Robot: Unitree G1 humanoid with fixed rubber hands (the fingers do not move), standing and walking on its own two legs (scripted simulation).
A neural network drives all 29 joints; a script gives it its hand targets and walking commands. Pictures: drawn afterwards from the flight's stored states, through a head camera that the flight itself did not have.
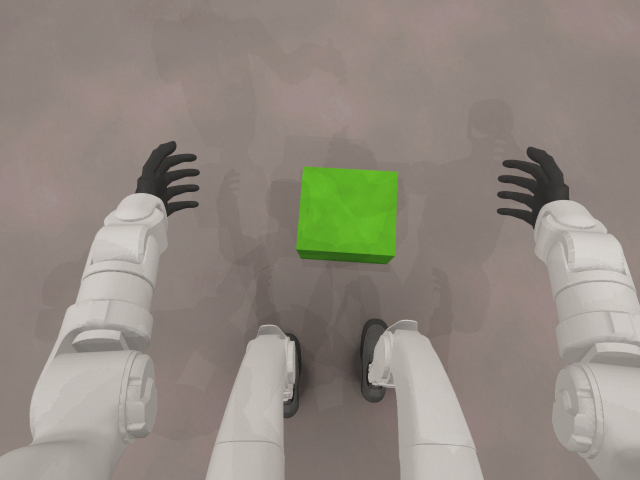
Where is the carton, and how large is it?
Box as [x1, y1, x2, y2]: [296, 166, 397, 263]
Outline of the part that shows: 303,166 296,249 300,257 313,259 386,263 394,255 397,172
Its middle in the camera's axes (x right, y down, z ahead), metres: +0.07 -0.05 +1.01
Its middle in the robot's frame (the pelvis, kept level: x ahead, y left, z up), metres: +0.54 -0.03 -0.60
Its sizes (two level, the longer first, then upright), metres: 0.234 0.210 0.147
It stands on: the floor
